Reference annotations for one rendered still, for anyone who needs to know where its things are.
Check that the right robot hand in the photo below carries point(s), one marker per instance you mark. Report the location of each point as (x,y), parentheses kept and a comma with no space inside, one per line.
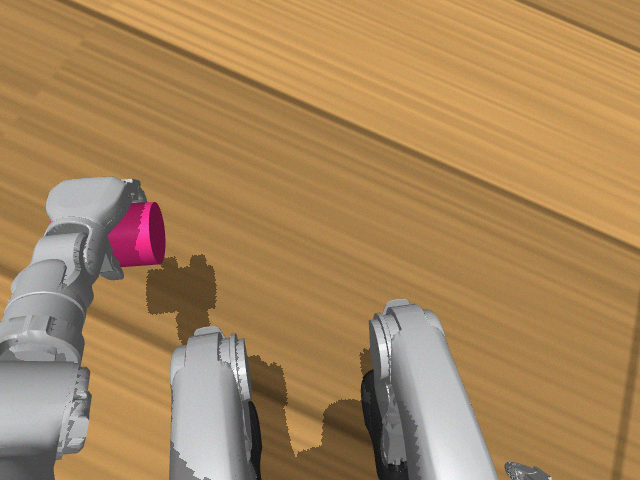
(518,471)

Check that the left robot hand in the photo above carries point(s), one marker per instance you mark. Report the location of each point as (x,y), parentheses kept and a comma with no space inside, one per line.
(102,200)

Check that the can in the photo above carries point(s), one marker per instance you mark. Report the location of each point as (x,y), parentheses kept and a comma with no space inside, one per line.
(139,238)

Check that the right robot foot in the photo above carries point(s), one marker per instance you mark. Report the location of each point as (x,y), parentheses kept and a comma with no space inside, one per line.
(374,425)

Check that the left robot arm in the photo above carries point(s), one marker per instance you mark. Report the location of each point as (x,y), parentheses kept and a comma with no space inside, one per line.
(44,397)

